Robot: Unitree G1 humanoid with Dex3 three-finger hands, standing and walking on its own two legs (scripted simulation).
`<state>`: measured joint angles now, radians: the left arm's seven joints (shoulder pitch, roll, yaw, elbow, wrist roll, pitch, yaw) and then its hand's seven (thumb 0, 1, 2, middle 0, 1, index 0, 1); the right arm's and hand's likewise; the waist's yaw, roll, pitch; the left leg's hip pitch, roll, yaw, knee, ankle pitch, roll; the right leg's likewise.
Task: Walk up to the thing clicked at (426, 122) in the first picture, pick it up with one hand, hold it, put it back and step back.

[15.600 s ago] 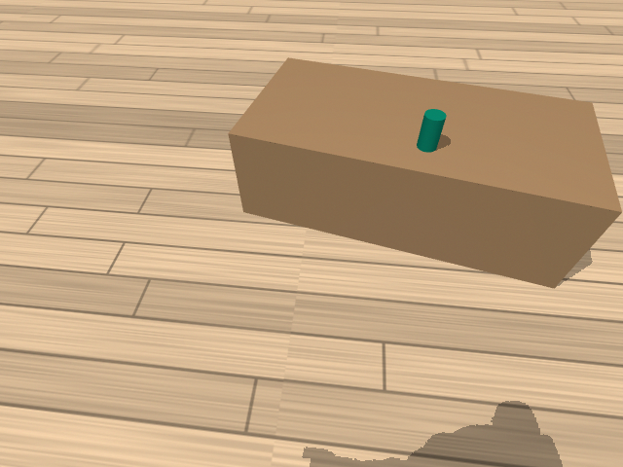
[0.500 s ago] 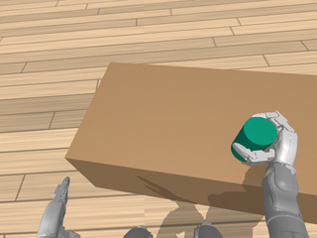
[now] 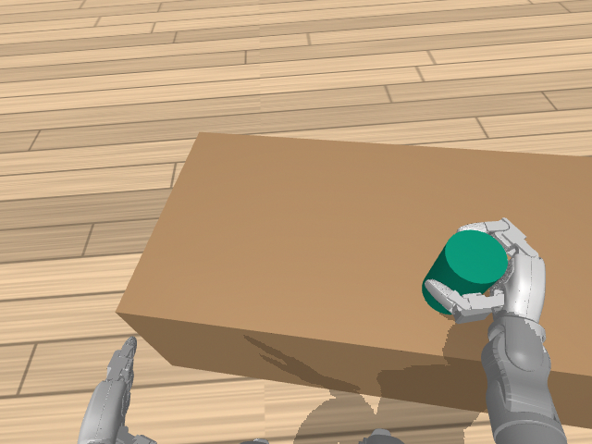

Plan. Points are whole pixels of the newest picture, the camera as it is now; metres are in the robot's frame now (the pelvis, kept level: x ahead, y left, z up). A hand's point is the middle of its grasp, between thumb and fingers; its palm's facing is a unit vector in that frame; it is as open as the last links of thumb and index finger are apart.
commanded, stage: hold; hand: right
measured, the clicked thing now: (459, 275) +0.35 -0.18 +0.03
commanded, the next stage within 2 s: none
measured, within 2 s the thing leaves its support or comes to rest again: neither
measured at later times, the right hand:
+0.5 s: hand (479, 273) +0.33 -0.19 +0.07, palm faces +0.25 +0.97 -0.01, open 10.0 cm
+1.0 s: hand (473, 278) +0.33 -0.18 +0.06, palm faces +0.24 +0.97 -0.01, open 10.1 cm
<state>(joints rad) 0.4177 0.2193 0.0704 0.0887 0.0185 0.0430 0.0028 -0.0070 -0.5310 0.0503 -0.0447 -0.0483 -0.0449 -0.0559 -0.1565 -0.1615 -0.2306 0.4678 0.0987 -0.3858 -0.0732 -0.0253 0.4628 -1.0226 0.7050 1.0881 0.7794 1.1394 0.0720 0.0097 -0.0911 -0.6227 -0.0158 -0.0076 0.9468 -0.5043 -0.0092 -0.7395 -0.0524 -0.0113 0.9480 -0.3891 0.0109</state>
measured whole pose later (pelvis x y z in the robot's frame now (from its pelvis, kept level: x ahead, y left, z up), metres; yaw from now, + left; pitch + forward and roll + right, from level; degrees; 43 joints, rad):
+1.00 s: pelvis +0.00 +0.00 +0.01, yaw +0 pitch +7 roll +0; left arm 0.35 0.21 0.08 0.24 0.00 0.03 0.04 -0.01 -0.52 0.05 -0.05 -0.06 -0.05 -0.06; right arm -0.10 -0.14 -0.17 0.40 0.11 -0.35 -0.09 -0.03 0.47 -1.03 0.70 1.10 0.78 1.15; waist 0.05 0.00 -0.06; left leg -0.52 0.00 -0.01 0.87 -0.47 -0.01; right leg -0.63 -0.04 -0.02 0.86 -0.34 0.01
